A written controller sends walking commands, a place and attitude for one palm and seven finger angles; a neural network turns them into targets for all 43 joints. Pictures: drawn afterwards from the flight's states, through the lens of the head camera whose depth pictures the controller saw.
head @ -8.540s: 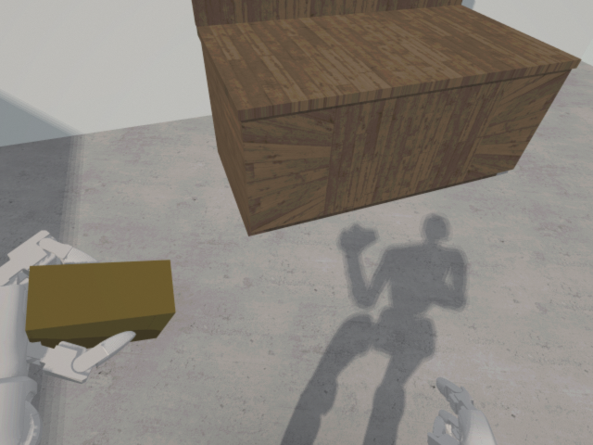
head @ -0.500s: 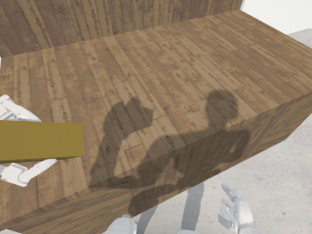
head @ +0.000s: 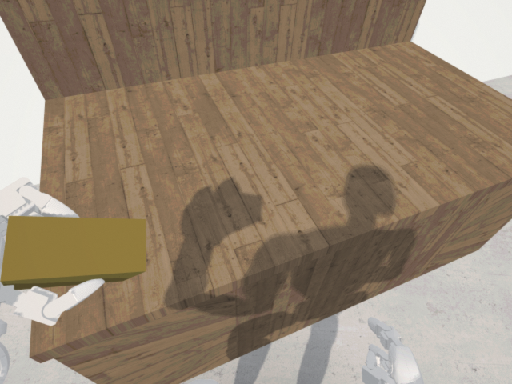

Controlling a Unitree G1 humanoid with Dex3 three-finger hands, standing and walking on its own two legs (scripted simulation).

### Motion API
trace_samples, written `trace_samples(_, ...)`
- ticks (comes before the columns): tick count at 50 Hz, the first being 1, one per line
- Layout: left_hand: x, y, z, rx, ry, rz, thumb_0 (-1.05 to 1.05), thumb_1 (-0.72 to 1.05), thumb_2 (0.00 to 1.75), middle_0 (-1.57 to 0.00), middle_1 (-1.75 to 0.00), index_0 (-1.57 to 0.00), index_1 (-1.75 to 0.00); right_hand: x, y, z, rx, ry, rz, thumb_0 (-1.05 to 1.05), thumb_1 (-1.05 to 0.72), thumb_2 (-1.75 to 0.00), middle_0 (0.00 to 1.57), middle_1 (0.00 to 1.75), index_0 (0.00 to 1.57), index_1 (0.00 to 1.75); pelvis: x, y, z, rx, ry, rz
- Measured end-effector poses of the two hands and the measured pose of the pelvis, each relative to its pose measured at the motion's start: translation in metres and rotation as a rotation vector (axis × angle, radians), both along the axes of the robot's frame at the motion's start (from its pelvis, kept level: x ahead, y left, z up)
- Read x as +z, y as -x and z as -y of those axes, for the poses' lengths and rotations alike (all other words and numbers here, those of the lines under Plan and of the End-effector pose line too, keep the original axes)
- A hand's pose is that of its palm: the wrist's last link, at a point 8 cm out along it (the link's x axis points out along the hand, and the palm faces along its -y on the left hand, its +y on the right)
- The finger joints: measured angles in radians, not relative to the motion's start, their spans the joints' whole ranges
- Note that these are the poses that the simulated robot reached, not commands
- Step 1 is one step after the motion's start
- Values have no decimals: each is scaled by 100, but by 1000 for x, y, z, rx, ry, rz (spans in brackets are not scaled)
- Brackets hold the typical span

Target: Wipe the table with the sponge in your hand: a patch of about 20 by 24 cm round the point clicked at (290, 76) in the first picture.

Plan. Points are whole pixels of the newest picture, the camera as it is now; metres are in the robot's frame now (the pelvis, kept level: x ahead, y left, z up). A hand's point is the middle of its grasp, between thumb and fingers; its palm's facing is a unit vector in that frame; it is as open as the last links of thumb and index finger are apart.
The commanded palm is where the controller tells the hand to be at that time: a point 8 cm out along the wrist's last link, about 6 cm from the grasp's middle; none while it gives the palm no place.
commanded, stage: shuffle to correct the standing spot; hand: left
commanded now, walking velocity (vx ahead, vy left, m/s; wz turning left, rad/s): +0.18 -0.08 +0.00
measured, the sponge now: (96, 254) +0.22 +0.21 +0.17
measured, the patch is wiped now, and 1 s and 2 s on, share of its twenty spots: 0.00 0.00 0.00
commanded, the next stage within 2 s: come to a stop and stand still in 0.54 s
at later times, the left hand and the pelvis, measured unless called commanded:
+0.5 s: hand (81, 230) +0.24 +0.23 +0.17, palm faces +0.43 -0.82 -0.38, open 9.8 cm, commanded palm +0.19 +0.26 +0.19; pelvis +0.03 -0.02 +0.00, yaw +0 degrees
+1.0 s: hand (100, 210) +0.27 +0.22 +0.17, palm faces +0.36 -0.84 -0.40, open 9.8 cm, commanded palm +0.22 +0.26 +0.19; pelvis +0.06 -0.02 +0.01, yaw +1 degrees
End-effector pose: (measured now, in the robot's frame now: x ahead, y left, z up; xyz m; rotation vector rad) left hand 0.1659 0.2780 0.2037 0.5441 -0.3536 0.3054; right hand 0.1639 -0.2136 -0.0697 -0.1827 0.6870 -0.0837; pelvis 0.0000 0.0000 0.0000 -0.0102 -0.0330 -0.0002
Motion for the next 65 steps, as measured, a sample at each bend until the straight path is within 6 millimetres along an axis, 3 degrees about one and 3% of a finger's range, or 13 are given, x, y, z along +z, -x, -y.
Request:
trace_samples(7, -20, -8, -21, 98, 121, -2, 0, -47, 101, -78, -134, -78, -134, -1, 7, 5, -19, 49, -30, 1, -90, -89, 20, 30, 20, 30, -1, -3, -6, 0, -19, 19)
trace_samples(10, -27, -16, -16, 94, 128, -53, 0, -47, 101, -78, -134, -78, -134, 0, 8, 6, -31, 31, -38, 1, -90, -90, 20, 30, 20, 30, 3, -4, -2, 12, -31, 24)
trace_samples(16, -12, -15, 9, 44, 35, -51, 0, -47, 101, -78, -134, -78, -134, -7, 3, 13, -2, 3, -49, 1, -90, -90, 20, 30, 20, 30, 1, -13, 13, 24, 4, 9)
trace_samples(21, -10, -20, 12, 67, 78, -27, 0, -47, 101, -78, -134, -78, -134, -7, -4, 29, -16, 20, -90, 1, -90, -89, 20, 30, 20, 30, 5, -24, 20, 14, -9, -1)
trace_samples(29, -20, -49, 16, 84, 84, -76, 0, -47, 101, -78, -134, -78, -134, -1, -33, 43, -35, 40, -44, 1, -90, -90, 20, 30, 20, 30, 5, -42, 27, 27, -16, 5)
trace_samples(35, -13, -55, 29, 62, 92, -79, 0, -47, 101, -78, -134, -78, -134, 7, -56, 45, -9, 17, -35, 1, -90, -90, 20, 30, 20, 30, 10, -54, 36, 18, -17, -20)
trace_samples(45, -16, -74, 21, 64, 102, -107, 0, -47, 101, -78, -134, -78, -134, 13, -84, 38, 4, 28, 0, 1, -90, -90, 20, 30, 20, 30, 12, -66, 27, 17, -11, -2)
trace_samples(53, -13, -59, 12, 48, 114, -127, 0, -47, 101, -78, -134, -78, -134, 26, -83, 23, 16, 34, 33, 1, -90, -90, 20, 30, 20, 30, 16, -60, 18, 20, 1, -11)
trace_samples(65, -22, -36, -17, 106, 174, -117, 0, -47, 101, -78, -134, -78, -134, 25, -54, -2, 41, 60, 7, 1, -90, -90, 20, 30, 20, 30, 19, -41, -2, 26, 13, -11)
